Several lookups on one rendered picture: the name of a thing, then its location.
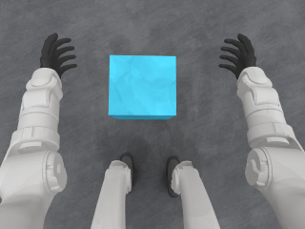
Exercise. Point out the carton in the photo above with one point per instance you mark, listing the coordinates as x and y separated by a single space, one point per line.
142 87

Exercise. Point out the robot right hand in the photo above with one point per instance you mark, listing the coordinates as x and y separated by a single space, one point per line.
245 55

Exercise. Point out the left robot forearm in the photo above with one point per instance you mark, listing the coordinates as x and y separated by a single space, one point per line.
37 129

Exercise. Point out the left robot thigh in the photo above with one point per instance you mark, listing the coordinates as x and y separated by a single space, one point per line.
110 208

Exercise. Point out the robot left hand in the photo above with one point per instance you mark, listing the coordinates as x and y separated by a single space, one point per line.
50 54

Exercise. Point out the right robot upper arm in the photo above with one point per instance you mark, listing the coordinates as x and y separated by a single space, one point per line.
279 175

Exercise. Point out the left robot shin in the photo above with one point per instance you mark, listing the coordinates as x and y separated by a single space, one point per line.
117 163

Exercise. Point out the right robot forearm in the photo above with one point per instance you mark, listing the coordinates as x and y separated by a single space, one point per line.
265 119

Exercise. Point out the left robot upper arm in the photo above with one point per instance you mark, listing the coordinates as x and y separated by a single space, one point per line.
28 184

